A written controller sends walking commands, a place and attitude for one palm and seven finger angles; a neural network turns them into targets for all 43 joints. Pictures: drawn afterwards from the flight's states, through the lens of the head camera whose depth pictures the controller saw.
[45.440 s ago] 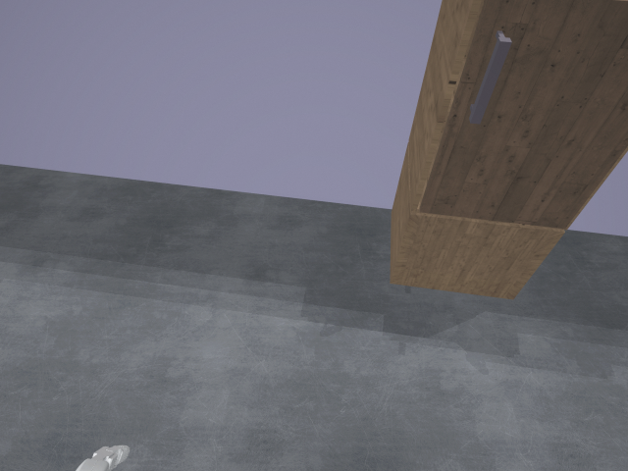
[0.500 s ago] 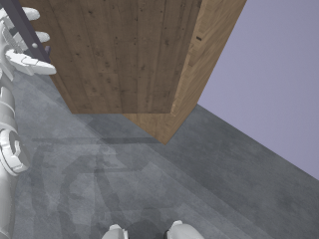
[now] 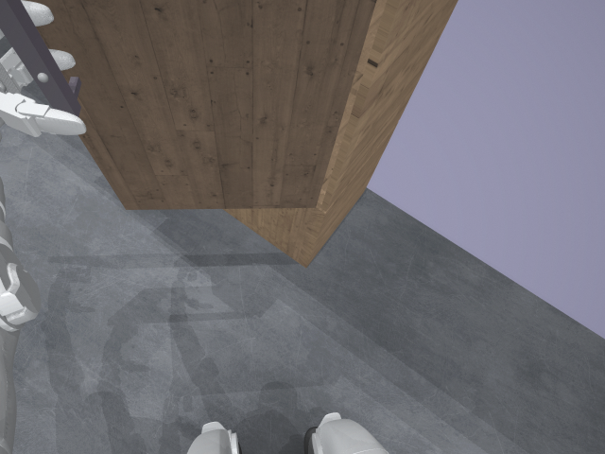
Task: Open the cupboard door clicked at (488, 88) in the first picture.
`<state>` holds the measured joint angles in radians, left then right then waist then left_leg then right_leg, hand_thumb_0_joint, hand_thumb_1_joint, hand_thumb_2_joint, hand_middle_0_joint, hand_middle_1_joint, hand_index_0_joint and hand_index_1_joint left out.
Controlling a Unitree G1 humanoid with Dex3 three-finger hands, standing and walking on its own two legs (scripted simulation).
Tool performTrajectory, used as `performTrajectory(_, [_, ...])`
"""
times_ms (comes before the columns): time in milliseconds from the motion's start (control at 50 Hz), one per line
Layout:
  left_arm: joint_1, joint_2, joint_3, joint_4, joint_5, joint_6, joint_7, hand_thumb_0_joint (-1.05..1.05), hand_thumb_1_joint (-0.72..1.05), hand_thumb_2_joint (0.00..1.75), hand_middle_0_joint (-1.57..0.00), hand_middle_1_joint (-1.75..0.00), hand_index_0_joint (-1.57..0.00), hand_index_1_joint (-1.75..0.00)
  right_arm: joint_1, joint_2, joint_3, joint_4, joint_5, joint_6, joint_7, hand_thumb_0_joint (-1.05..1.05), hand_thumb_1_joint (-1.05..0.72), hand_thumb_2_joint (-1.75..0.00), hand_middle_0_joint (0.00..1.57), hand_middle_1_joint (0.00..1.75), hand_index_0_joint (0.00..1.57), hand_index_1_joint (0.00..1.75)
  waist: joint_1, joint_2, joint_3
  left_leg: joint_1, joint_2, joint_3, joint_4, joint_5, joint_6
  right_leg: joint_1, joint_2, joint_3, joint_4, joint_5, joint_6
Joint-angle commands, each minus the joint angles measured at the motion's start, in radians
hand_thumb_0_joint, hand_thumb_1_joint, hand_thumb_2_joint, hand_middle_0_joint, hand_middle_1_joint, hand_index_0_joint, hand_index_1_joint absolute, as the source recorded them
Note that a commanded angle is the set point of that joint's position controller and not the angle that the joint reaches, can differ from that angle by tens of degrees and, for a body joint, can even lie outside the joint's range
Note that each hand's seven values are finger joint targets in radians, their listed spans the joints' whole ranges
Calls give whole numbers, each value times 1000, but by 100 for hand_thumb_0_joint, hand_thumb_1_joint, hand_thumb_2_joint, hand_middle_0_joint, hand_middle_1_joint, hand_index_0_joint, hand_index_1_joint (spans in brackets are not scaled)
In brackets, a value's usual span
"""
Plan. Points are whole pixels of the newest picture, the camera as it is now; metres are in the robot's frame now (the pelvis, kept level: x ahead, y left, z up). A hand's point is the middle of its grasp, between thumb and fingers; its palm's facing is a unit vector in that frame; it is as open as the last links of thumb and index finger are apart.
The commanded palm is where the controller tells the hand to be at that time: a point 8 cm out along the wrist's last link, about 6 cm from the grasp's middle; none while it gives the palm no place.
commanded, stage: close the thumb around the handle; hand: left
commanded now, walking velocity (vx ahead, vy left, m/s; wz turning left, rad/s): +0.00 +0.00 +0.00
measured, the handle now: (39, 41) +0.60 +0.24 +0.14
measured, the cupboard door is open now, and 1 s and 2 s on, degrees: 40 42 81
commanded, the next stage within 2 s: pull the door open along its arc in 0.62 s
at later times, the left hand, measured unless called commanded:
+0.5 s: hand (45, 78) +0.53 +0.22 +0.14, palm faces -0.06 -1.00 -0.01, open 6.2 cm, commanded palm +0.52 +0.26 +0.13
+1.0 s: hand (46, 89) +0.52 +0.22 +0.14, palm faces -0.06 -1.00 -0.01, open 5.9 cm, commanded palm +0.47 +0.27 +0.13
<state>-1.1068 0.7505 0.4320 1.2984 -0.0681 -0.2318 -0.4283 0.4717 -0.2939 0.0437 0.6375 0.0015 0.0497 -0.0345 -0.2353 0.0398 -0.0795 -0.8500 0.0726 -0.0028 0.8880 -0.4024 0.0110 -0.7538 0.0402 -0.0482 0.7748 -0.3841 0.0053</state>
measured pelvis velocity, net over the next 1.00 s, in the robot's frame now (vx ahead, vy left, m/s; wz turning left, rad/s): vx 0.01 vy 0.00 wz -0.01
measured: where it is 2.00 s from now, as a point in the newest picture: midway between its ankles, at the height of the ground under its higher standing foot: outside the picture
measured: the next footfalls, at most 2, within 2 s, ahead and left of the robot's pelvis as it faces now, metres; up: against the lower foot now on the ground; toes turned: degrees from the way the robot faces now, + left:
none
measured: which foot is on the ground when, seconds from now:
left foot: down 0.00-1.00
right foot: down 0.00-1.00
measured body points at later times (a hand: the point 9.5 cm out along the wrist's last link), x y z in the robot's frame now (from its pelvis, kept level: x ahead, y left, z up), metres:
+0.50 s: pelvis +0.00 +0.01 +0.00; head +0.12 +0.03 +0.43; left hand +0.53 +0.27 +0.14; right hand -0.03 -0.26 -0.10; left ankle +0.00 +0.11 -0.69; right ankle -0.02 -0.13 -0.69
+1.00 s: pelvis +0.01 +0.00 +0.00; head +0.11 +0.01 +0.44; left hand +0.52 +0.27 +0.14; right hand -0.03 -0.27 -0.10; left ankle +0.00 +0.11 -0.69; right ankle -0.02 -0.13 -0.69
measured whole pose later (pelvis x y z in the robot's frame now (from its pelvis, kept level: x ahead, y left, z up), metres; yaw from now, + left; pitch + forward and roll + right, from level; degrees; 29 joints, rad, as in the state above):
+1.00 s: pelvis +0.01 +0.00 +0.00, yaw -1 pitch +19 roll -3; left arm -0.95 0.68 0.46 1.19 -0.11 -0.24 -0.43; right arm 0.47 -0.29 0.04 0.61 0.01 0.08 -0.02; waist -0.21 0.05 -0.11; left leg -0.79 0.07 0.02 0.86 -0.41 0.01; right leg -0.71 0.04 -0.02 0.77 -0.39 0.01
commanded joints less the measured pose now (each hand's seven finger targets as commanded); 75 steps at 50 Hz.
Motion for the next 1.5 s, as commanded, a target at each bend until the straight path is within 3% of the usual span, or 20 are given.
performTrajectory(0, [-460,252,33,-247,-41,-75,-1,0,-22,42,-32,-123,-32,-123,195,-192,-69,-26,-3,-9,-15,0,-90,-90,20,30,20,30,6,188,-496,507,-31,-59,-50,498,18,87,34,-2,-61,394,-12])
performTrajectory(140, [-432,231,33,-216,-37,-53,20,0,17,59,-35,-127,-35,-127,193,-190,-67,-33,-4,-7,-9,0,-90,-90,20,30,20,30,8,150,-437,479,-34,-58,-56,500,23,85,36,-8,-63,394,-13])
performTrajectory(180, [-431,260,51,-249,-29,-63,25,0,28,64,-36,-128,-36,-128,188,-190,-72,-37,-4,-5,-8,0,-90,-90,20,30,20,30,18,183,-474,505,-31,-57,-53,525,17,89,32,-4,-58,407,-13])
performTrajectory(240, [-442,197,18,-279,-37,-83,30,0,45,71,-37,-130,-37,-130,186,-183,-72,-39,-9,-8,-4,0,-90,-90,20,30,20,30,9,179,-476,541,-28,-66,-50,557,15,67,36,-10,-54,402,-15])
performTrajectory(320, [-437,188,13,-239,-43,-75,24,0,68,80,-38,-133,-38,-133,175,-187,-73,-37,-3,-6,-4,0,-90,-90,20,30,20,30,2,150,-455,513,-29,-61,-54,505,15,69,34,-7,-59,386,-11])
performTrajectory(380, [-451,248,50,-236,-34,-80,26,0,84,88,-40,-134,-40,-134,181,-191,-72,-34,-2,-6,-8,0,-90,-90,20,30,20,30,12,149,-470,504,-30,-66,-54,512,16,87,32,-4,-53,394,-13])
performTrajectory(400, [-444,203,15,-246,-34,-79,23,0,90,90,-40,-135,-40,-135,174,-186,-72,-37,-1,-8,-6,0,-90,-90,20,30,20,30,9,174,-473,519,-32,-62,-52,519,15,74,32,-3,-54,396,-13])
performTrajectory(460, [-458,187,6,-279,-31,-90,30,0,90,90,-40,-135,-40,-135,178,-184,-73,-31,-7,-8,-4,0,-90,-90,20,30,20,30,15,222,-495,574,-23,-79,-45,565,5,34,32,-11,-48,374,-16])
performTrajectory(540, [-460,166,0,-246,-47,-81,33,0,90,90,-40,-135,-40,-135,179,-187,-71,-32,-5,-10,-6,0,-90,-90,20,30,20,30,-3,140,-459,520,-29,-69,-55,501,17,64,34,-9,-58,373,-13])
performTrajectory(560, [-450,208,29,-236,-41,-77,34,0,90,90,-40,-135,-40,-135,177,-190,-73,-31,-3,-9,-7,0,-90,-90,20,30,20,30,10,150,-473,510,-30,-67,-54,499,15,77,32,-5,-56,380,-12])
performTrajectory(720, [-463,247,27,-208,-20,-73,32,0,90,90,-40,-135,-40,-135,174,-191,-65,-29,-1,-11,-12,0,-90,-90,20,30,20,30,2,157,-446,464,-34,-56,-50,445,20,76,29,3,-61,365,-10])
performTrajectory(960, [-114,236,84,-353,-80,-64,-15,0,90,90,-40,-135,-40,-135,121,-187,-79,-109,14,10,-5,0,-90,-90,20,30,20,30,106,123,-514,473,-43,-20,-82,522,22,231,28,4,-54,478,-13])
performTrajectory(1020, [24,198,88,-404,-119,-44,-27,0,90,90,-40,-135,-40,-135,83,-180,-82,-140,25,14,1,0,-90,-90,20,30,20,30,131,53,-463,432,-48,-2,-105,489,28,295,28,5,-69,506,-11])
performTrajectory(1160, [385,95,107,-661,-210,-8,-30,0,90,90,-40,-135,-40,-135,-26,-151,-85,-226,47,-2,12,0,-90,-90,20,30,20,30,210,35,-418,459,-59,24,-148,542,29,403,14,9,-75,598,-15])
performTrajectory(1180, [419,82,202,-762,-249,7,69,0,90,90,-40,-135,-40,-135,-51,-122,-83,-240,43,-15,19,0,-90,-90,20,30,20,30,281,16,-418,430,-63,26,-158,549,22,428,14,1,-77,597,-10])
performTrajectory(1200, [508,-15,139,-812,-250,31,122,0,90,90,-40,-135,-40,-135,-75,-115,-83,-255,46,-26,27,0,-90,-90,20,30,20,30,265,32,-391,443,-64,33,-173,547,15,434,12,-3,-80,593,-10])
performTrajectory(1240, [607,-107,106,-937,-256,53,207,0,90,90,-40,-135,-40,-135,-104,-105,-85,-265,50,-45,37,0,-90,-90,20,30,20,30,270,7,-362,456,-64,34,-186,565,10,443,13,-15,-89,587,-11])
performTrajectory(1340, [779,-253,81,-1161,-213,114,438,0,90,90,-40,-135,-40,-135,-190,-74,-84,-256,45,-60,41,0,-90,-90,20,30,20,30,281,-93,-294,446,-70,51,-227,454,0,492,7,-17,-119,554,-9])
performTrajectory(1380, [821,-294,58,-1240,-171,132,517,0,90,90,-40,-135,-40,-135,-238,-56,-78,-253,41,-56,36,0,-90,-90,20,30,20,30,289,-50,-274,458,-74,56,-246,419,-4,500,-1,-7,-130,523,-11])
performTrajectory(1480, [894,-409,-55,-1383,-77,180,687,0,90,90,-40,-135,-40,-135,-328,-21,-62,-242,22,-32,23,0,-90,-90,20,30,20,30,286,-43,-203,498,-73,55,-281,346,-6,514,-21,12,-186,437,-12])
